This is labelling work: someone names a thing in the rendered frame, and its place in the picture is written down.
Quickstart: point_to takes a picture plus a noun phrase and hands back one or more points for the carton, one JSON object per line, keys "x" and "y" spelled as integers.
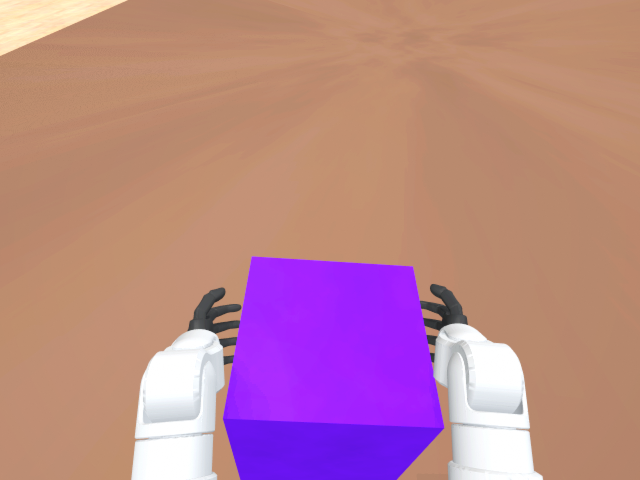
{"x": 332, "y": 376}

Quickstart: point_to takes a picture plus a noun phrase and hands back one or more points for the robot right hand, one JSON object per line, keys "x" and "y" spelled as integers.
{"x": 451, "y": 313}

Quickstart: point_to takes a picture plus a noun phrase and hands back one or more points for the robot left forearm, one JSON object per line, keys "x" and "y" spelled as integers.
{"x": 177, "y": 403}

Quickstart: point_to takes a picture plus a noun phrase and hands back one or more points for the robot left hand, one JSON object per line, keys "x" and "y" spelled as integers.
{"x": 204, "y": 315}

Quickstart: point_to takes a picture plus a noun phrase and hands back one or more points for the robot right forearm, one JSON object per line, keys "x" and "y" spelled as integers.
{"x": 486, "y": 394}

